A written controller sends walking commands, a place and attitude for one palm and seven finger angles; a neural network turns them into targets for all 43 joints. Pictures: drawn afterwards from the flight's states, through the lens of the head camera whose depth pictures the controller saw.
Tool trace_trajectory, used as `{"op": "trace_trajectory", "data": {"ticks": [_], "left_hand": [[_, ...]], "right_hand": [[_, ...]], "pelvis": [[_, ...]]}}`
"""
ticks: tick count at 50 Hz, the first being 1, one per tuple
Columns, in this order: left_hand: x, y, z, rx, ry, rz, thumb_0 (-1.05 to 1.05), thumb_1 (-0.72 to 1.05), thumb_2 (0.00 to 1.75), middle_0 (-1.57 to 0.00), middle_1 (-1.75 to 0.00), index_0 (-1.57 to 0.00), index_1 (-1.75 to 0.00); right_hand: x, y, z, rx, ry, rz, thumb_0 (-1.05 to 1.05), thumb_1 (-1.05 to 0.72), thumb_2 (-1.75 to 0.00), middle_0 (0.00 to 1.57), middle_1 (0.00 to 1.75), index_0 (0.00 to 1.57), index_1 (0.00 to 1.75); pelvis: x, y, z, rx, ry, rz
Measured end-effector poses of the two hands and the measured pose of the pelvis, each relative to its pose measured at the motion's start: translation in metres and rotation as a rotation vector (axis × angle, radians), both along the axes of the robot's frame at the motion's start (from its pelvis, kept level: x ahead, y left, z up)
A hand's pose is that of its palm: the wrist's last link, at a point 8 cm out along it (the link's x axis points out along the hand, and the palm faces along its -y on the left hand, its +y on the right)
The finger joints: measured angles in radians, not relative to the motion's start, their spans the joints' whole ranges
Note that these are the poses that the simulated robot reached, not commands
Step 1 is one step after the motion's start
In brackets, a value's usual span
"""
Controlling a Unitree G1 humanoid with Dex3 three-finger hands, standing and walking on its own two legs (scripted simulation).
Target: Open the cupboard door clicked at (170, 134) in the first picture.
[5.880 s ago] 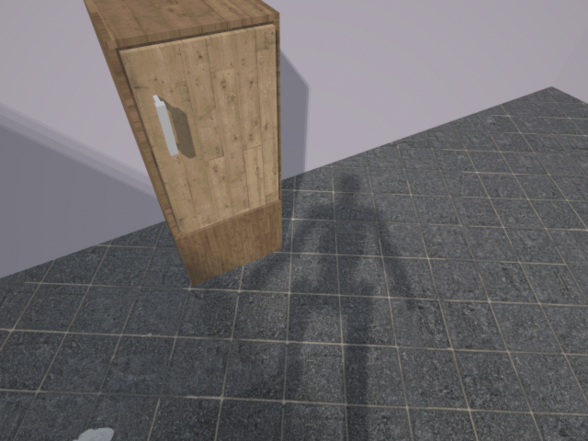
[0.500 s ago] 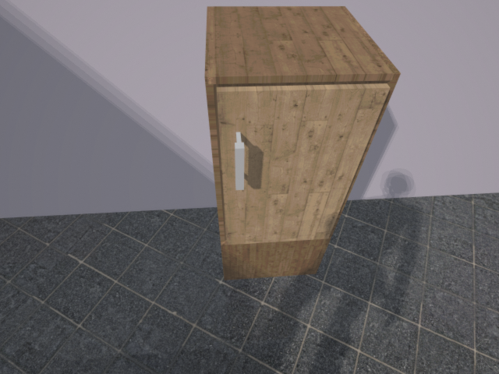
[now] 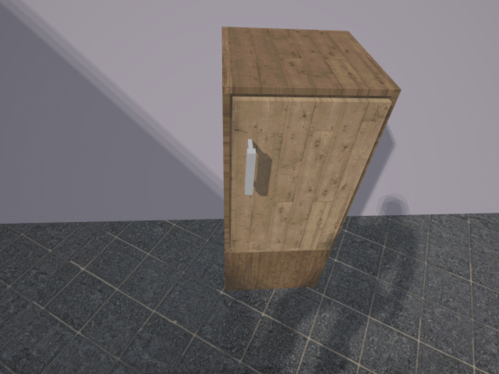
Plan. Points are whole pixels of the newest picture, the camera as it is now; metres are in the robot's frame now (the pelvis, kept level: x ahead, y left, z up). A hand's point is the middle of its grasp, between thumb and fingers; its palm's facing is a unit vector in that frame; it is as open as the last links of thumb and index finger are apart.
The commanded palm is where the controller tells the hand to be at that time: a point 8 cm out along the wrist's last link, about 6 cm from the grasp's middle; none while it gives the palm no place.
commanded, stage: shuffle to correct the standing spot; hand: left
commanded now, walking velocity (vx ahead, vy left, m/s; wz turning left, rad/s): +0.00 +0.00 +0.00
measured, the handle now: (249, 167) +0.59 +0.04 -0.02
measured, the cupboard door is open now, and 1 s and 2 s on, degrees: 0 0 0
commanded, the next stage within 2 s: come to a stop and stand still in 1.54 s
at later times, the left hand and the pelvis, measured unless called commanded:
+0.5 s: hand out of the picture -0.08 +0.14 -0.18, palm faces +0.12 -0.98 -0.16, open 7.4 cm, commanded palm none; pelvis -0.01 -0.01 +0.00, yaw +3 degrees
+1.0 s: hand out of the picture +0.09 +0.13 -0.17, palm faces +0.07 -0.98 -0.20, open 7.3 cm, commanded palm none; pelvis +0.05 -0.07 +0.00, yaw +5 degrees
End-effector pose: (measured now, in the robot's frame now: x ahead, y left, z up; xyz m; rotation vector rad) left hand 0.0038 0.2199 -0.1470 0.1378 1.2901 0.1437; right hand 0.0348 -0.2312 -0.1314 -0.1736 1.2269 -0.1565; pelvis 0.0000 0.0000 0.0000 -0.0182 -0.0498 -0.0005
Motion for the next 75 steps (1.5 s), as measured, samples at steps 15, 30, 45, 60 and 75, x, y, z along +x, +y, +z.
{"op": "trace_trajectory", "data": {"ticks": [15, 30, 45, 60, 75], "left_hand": [[-0.064, -0.003, -0.004, -0.042, 0.186, 0.039, 0.01, 0.91, 0.9, -0.2, -0.3, -0.2, -0.3], [-0.08, -0.035, -0.018, -0.089, 0.202, 0.153, 0.01, 0.91, 0.9, -0.2, -0.3, -0.2, -0.3], [0.035, -0.022, 0.004, -0.023, 0.051, 0.068, 0.03, 0.94, 0.9, -0.2, -0.3, -0.2, -0.3], [0.105, -0.088, -0.007, -0.002, -0.033, 0.096, 0.01, 0.93, 0.9, -0.2, -0.3, -0.2, -0.3], [0.138, -0.131, -0.001, -0.037, 0.029, 0.073, 0.01, 0.92, 0.9, -0.2, -0.3, -0.2, -0.3]], "right_hand": [[-0.065, 0.01, -0.004, -0.004, 0.173, -0.075, 0.0, -0.91, -0.9, 0.2, 0.3, 0.2, 0.3], [-0.037, -0.01, -0.002, -0.05, 0.159, -0.004, 0.0, -0.91, -0.9, 0.2, 0.3, 0.2, 0.3], [-0.028, -0.027, 0.007, -0.015, 0.184, -0.043, 0.0, -0.9, -0.9, 0.21, 0.3, 0.2, 0.3], [0.063, -0.127, -0.004, -0.105, 0.166, 0.016, 0.01, -0.91, -0.9, 0.2, 0.3, 0.2, 0.3], [0.115, -0.15, 0.009, -0.063, 0.086, 0.033, 0.0, -0.9, -0.9, 0.21, 0.3, 0.2, 0.3]], "pelvis": [[-0.009, 0.007, 0.001, 0.002, 0.027, 0.006], [-0.002, -0.01, -0.007, -0.033, 0.048, 0.098], [0.028, -0.04, 0.008, -0.019, 0.065, 0.077], [0.075, -0.098, -0.009, -0.03, 0.056, 0.118], [0.108, -0.147, 0.004, -0.034, 0.05, 0.08]]}}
